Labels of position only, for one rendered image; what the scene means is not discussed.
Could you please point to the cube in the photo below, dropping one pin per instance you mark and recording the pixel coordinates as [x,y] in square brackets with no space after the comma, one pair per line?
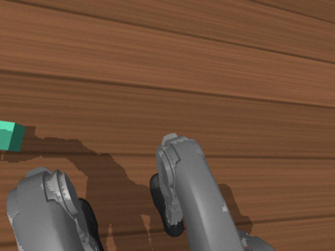
[11,136]

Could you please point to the left robot foot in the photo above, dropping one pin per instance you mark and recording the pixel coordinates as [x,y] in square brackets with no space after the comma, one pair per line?
[91,222]

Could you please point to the right robot foot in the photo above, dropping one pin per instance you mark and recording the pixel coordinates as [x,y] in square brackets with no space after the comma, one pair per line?
[159,202]

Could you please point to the right robot hand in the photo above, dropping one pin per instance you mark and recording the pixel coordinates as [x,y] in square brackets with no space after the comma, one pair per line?
[254,243]

